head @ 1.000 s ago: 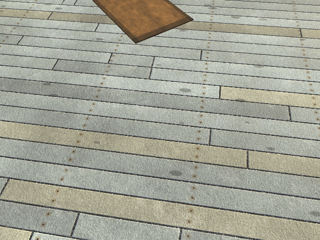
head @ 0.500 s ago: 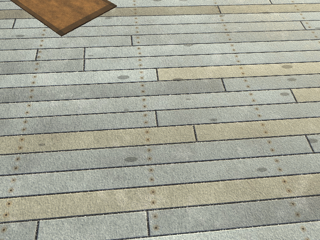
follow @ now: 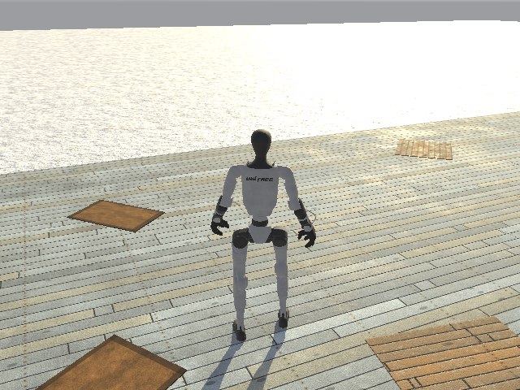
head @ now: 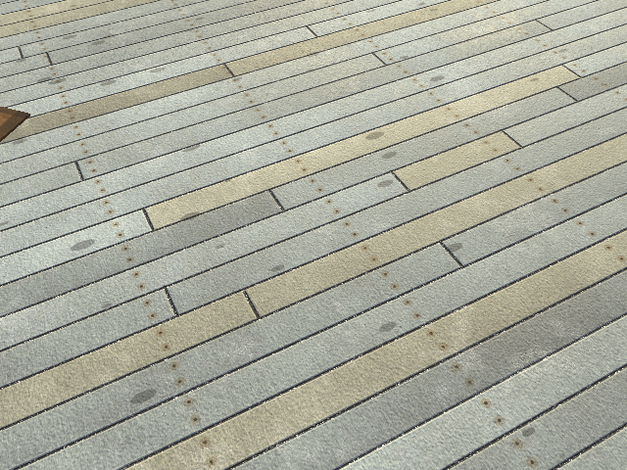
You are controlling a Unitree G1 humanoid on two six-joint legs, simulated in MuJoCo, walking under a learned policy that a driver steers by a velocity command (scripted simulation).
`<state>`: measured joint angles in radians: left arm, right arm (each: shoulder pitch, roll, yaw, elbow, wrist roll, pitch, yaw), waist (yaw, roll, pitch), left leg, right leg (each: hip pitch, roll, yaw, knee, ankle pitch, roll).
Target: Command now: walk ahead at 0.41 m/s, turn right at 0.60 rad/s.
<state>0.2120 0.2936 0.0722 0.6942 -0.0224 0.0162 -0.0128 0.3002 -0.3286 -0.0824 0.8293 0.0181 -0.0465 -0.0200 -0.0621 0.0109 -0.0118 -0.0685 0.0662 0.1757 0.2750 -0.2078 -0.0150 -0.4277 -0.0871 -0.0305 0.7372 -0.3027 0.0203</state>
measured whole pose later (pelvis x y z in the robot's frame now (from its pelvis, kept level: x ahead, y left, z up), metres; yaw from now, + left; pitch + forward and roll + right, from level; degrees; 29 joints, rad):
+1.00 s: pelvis +0.52 -0.12 -0.01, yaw +13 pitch +2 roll +1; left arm 0.09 0.29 0.02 0.62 0.01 -0.11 0.00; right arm 0.32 -0.30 -0.07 0.74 0.03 -0.03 -0.01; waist -0.09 -0.03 0.04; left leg -0.16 -0.13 -0.19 0.45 -0.32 0.05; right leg -0.57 -0.04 0.12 0.54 0.00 0.08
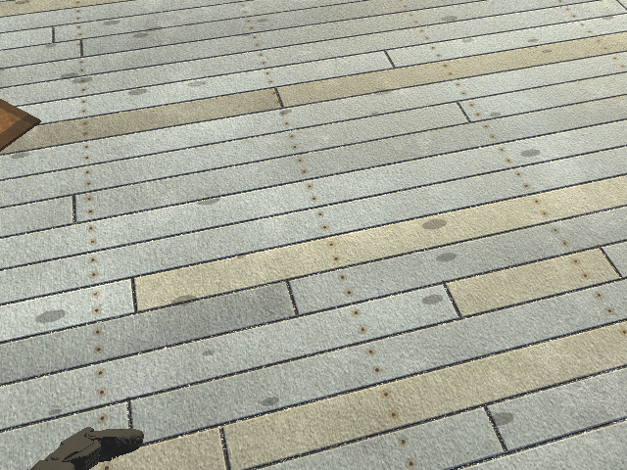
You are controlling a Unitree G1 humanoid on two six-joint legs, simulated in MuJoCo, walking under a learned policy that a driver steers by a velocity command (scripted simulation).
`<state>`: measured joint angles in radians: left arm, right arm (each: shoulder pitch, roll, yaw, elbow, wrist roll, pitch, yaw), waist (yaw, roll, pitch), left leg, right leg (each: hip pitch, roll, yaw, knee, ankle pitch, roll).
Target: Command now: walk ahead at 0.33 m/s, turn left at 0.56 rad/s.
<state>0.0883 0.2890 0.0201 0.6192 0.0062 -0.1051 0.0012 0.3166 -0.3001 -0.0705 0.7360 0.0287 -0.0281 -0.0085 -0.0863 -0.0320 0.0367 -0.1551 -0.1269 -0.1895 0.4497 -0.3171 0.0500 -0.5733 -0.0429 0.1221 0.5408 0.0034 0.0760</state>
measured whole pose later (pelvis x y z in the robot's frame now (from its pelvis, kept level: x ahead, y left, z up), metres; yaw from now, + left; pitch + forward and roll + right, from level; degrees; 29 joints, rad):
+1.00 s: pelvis +0.15 -0.01 +0.00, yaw +25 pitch -1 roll +0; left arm 0.17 0.25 0.04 0.78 0.02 0.00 0.00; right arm 0.15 -0.24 -0.02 0.71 -0.02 0.02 0.00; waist 0.00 0.02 0.03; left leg -0.26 -0.05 -0.06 0.51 -0.24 0.02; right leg -0.22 -0.02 0.00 0.51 -0.28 0.02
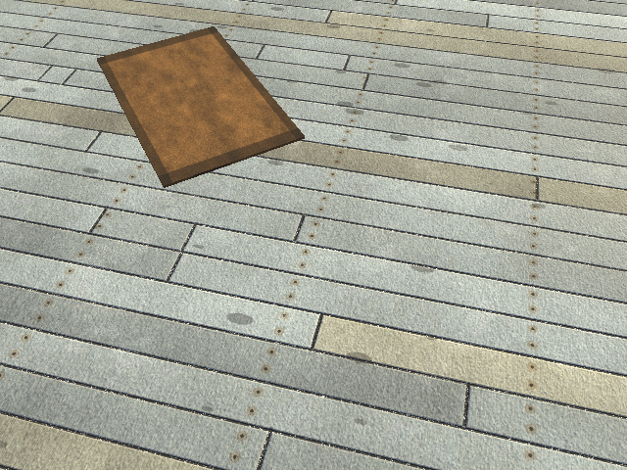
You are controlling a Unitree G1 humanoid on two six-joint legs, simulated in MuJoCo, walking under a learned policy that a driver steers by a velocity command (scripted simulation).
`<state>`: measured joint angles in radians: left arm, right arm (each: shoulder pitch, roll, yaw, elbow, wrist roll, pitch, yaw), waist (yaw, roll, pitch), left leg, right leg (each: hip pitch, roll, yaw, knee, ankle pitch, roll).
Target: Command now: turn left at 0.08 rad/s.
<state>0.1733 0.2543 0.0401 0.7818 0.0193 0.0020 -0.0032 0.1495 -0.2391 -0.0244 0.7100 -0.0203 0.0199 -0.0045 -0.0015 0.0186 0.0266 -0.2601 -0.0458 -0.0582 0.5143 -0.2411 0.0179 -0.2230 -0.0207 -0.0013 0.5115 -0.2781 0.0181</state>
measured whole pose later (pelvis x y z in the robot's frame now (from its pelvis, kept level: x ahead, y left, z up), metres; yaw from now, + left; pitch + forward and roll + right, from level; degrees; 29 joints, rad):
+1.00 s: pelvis +0.01 -0.03 +0.01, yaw +0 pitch -2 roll +0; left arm 0.23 0.23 0.01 1.04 0.00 -0.01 0.02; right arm 0.19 -0.23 -0.04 1.10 0.00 0.01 -0.05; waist 0.00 0.00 0.04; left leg -0.18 0.00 -0.07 0.44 -0.23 -0.03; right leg -0.15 0.03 -0.01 0.44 -0.26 -0.03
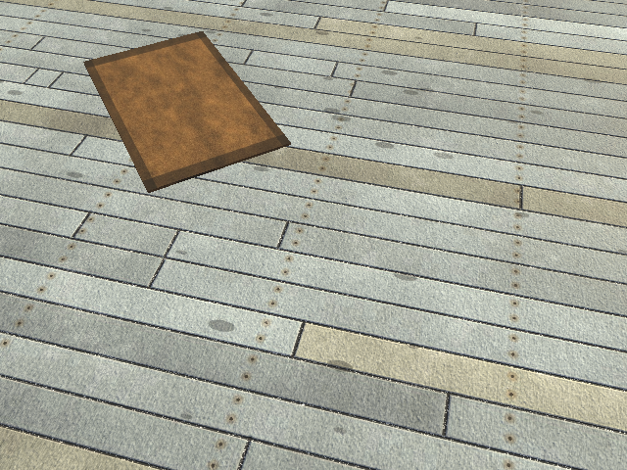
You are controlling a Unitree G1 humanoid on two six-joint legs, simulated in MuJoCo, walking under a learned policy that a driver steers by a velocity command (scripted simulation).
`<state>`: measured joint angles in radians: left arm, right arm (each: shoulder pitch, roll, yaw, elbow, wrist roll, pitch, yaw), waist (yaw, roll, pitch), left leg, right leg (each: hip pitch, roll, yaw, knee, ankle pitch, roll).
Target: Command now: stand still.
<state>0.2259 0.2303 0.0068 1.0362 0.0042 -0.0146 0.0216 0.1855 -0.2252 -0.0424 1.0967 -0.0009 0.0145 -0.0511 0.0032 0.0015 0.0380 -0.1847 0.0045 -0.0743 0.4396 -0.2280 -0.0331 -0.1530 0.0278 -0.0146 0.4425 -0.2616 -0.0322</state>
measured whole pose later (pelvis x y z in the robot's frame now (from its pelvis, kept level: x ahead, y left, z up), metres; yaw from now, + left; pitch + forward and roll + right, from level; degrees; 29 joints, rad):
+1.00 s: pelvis +0.01 +0.00 +0.00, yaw +0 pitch -1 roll +0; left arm 0.31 0.19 0.01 1.07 -0.01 -0.01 0.03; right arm 0.27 -0.20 -0.02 1.14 0.01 0.00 -0.06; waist 0.01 0.01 0.02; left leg -0.22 0.02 -0.07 0.50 -0.31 -0.02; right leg -0.17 0.04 -0.02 0.47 -0.28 -0.04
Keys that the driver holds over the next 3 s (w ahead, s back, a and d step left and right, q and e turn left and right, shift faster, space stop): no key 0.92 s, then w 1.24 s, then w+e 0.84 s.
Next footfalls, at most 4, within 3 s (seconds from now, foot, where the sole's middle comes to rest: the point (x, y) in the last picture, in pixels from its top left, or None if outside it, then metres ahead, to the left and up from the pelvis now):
1.24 left None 0.12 0.15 -0.78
1.74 right None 0.50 -0.07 -0.78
2.26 left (253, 350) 0.80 0.18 -0.78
2.84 right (366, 270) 1.05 -0.10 -0.78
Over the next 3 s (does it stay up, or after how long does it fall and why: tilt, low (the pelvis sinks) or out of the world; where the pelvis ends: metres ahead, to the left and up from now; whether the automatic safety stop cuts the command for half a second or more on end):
stays up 1.00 -0.02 0.00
